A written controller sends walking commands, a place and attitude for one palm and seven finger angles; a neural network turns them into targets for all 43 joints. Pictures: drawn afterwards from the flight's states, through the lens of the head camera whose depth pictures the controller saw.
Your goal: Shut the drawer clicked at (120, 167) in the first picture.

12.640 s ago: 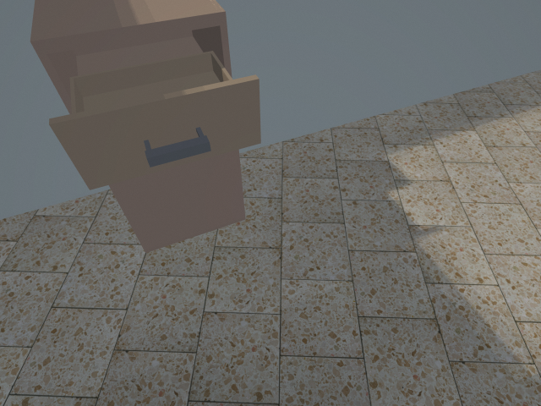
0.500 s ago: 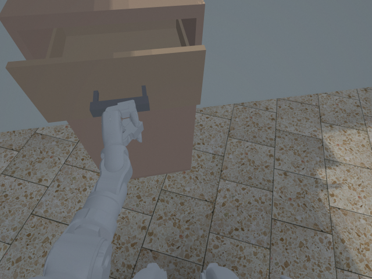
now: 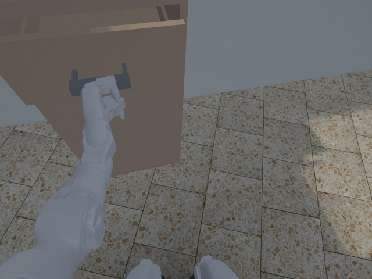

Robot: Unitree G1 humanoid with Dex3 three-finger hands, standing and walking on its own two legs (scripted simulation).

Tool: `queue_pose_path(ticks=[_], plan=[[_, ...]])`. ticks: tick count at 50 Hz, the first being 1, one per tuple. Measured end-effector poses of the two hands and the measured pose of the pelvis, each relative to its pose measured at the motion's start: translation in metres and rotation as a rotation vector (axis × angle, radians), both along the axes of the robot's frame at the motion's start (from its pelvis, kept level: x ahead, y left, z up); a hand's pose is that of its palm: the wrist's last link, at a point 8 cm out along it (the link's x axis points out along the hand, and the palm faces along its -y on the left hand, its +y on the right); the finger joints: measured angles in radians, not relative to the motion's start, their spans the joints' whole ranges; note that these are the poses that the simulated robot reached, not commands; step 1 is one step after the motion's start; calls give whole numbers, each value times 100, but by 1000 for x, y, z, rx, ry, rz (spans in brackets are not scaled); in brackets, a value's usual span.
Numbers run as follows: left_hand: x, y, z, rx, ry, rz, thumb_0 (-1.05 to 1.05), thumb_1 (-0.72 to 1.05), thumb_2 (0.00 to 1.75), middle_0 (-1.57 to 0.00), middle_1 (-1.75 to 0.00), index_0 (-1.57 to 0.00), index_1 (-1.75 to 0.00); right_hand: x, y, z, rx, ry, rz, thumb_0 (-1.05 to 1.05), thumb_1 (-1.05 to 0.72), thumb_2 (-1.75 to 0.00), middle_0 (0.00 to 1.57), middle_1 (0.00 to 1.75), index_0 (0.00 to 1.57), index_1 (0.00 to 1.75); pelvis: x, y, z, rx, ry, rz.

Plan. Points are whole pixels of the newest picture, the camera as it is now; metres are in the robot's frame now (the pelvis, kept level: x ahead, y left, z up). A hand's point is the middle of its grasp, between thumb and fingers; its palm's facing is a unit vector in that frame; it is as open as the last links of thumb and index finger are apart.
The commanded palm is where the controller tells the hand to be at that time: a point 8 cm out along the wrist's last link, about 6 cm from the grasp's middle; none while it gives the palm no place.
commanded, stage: push the drawer shut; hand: left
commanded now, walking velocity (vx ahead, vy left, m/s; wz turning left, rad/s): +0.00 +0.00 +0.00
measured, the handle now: (100, 77) +0.57 +0.15 +0.07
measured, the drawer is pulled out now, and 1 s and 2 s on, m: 0.08 0.00 0.00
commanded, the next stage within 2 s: pull the fist back off the drawer in 1.08 s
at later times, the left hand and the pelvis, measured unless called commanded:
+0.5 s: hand (116, 82) +0.54 +0.11 +0.08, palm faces +0.15 -0.99 -0.02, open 3.2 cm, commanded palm +0.54 +0.16 +0.08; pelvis +0.00 +0.01 -0.01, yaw +0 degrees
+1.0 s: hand (113, 77) +0.57 +0.12 +0.07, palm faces +0.14 -0.99 -0.02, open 2.9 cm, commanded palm +0.60 +0.16 +0.08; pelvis -0.01 +0.02 -0.02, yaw +0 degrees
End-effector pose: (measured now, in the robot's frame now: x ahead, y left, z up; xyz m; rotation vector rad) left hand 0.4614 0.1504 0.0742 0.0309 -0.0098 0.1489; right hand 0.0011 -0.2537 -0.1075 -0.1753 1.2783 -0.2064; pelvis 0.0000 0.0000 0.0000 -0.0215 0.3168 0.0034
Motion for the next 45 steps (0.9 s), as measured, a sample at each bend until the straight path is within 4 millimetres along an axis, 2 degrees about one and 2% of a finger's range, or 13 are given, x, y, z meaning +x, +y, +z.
queue_pose_path(ticks=[18, 32, 38, 45], plan=[[35, 9, 2, -6, 17, -7, 3, 82, 97, -140, -160, -140, -160, -25, 2, 4, -27, 62, -21, 0, -90, -89, 21, 30, 20, 30, -1, 3, -7, -18, 47, 3], [76, 15, 2, -13, 28, 1, 2, 81, 96, -140, -160, -140, -160, -60, 13, 9, -41, 188, -51, 0, -90, -89, 21, 30, 20, 30, 1, 10, -14, -37, 112, 7], [77, 18, -2, -15, 34, -11, -3, 75, 102, -140, -160, -140, -160, -72, 21, 10, -33, 233, -57, 0, -90, -89, 21, 30, 20, 30, 1, 13, -15, -46, 121, 10], [78, 22, -2, -15, 42, -4, -5, 69, 103, -140, -160, -140, -160, -77, 25, 13, -50, 217, -66, 0, -90, -89, 21, 30, 20, 30, -4, 15, -16, -55, 126, 15]])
